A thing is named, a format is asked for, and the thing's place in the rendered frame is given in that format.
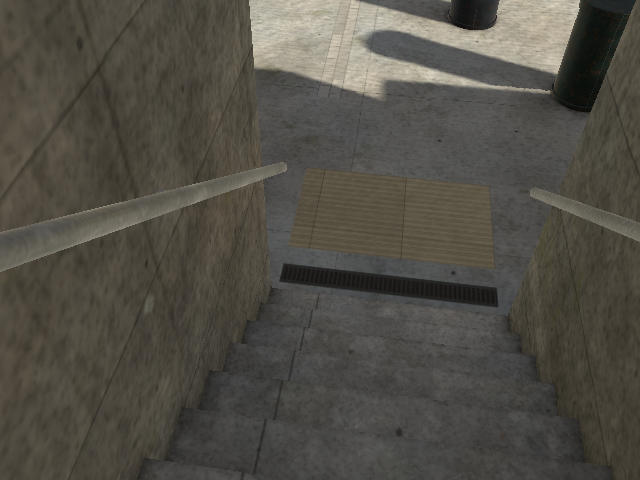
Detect stairs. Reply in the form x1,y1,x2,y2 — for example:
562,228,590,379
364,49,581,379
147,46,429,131
137,288,613,480

